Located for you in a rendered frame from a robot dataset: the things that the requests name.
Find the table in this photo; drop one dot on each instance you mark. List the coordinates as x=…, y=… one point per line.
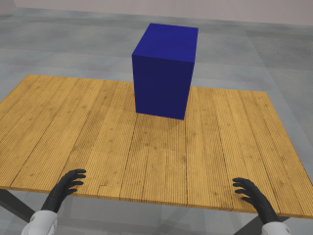
x=50, y=125

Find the carton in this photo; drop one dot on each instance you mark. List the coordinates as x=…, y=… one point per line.
x=163, y=64

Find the right robot hand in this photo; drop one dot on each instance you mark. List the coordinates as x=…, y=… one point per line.
x=256, y=198

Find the robot left forearm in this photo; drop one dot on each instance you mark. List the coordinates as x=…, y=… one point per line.
x=42, y=223

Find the robot right forearm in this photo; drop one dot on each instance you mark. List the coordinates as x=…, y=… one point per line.
x=275, y=228

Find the left robot hand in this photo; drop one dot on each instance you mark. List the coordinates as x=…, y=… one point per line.
x=61, y=190

